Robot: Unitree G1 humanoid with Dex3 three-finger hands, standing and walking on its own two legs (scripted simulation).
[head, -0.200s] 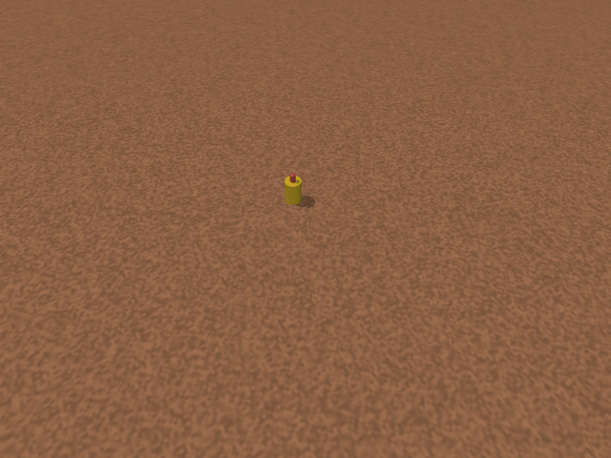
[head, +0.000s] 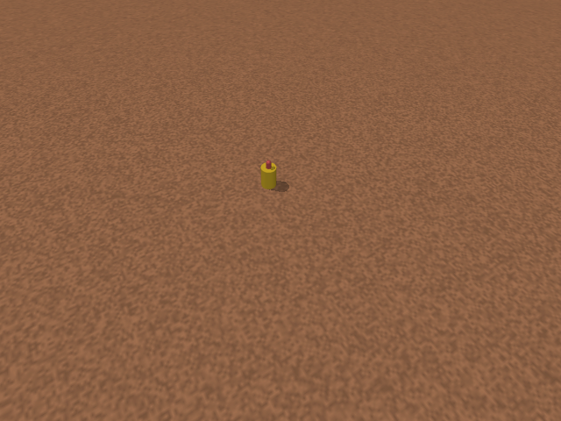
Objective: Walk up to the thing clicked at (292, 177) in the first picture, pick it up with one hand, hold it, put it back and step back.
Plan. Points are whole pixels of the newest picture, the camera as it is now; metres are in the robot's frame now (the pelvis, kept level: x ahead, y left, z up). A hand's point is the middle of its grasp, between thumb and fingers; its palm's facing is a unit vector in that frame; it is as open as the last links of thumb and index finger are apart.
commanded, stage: stand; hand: left
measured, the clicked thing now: (268, 172) +1.34 +0.09 -0.70
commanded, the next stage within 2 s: walk up in 0.92 s
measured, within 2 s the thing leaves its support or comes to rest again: neither
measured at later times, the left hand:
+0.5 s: hand out of the picture +0.08 +0.26 -0.16, palm faces -0.03 -0.94 -0.35, open 7.3 cm
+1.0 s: hand out of the picture +0.08 +0.26 -0.15, palm faces -0.04 -0.94 -0.34, open 7.3 cm
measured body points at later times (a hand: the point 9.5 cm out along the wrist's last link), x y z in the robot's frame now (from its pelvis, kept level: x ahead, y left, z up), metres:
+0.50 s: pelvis +0.00 +0.01 +0.00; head +0.01 +0.00 +0.45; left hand +0.08 +0.31 -0.13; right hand +0.08 -0.29 -0.13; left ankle +0.00 +0.13 -0.75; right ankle +0.00 -0.12 -0.75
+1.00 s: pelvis +0.01 +0.01 +0.00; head +0.01 +0.00 +0.45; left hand +0.08 +0.31 -0.13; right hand +0.09 -0.30 -0.13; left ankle +0.00 +0.13 -0.74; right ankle -0.01 -0.12 -0.74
